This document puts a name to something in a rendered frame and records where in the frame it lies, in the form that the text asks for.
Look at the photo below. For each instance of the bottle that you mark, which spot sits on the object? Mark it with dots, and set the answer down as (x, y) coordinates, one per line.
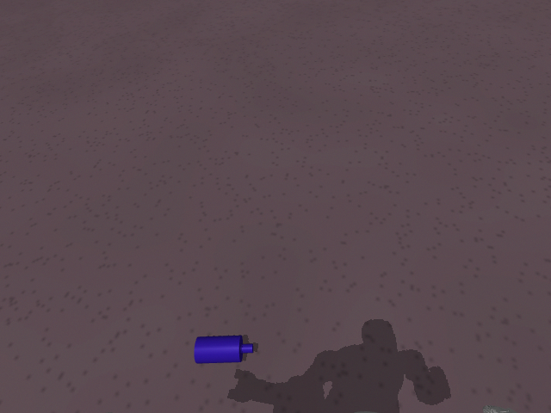
(220, 349)

